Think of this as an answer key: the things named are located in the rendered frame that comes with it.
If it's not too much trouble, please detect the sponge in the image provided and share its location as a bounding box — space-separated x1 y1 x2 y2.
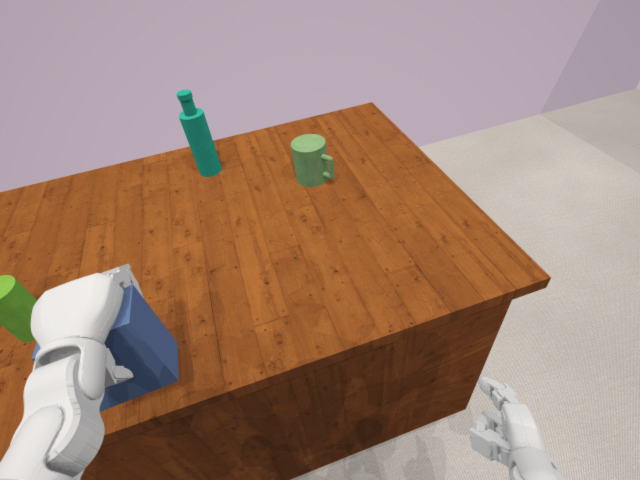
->
31 285 179 412

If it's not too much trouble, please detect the right robot hand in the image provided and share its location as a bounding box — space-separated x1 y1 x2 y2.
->
470 376 546 467

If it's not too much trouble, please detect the left robot hand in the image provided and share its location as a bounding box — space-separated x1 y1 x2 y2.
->
31 264 144 388

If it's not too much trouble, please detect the table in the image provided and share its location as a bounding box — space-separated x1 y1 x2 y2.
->
0 102 551 480

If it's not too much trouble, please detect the robot right forearm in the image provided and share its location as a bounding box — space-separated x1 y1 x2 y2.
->
508 448 567 480

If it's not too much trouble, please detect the robot left forearm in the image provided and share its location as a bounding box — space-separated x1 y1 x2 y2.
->
0 337 107 480

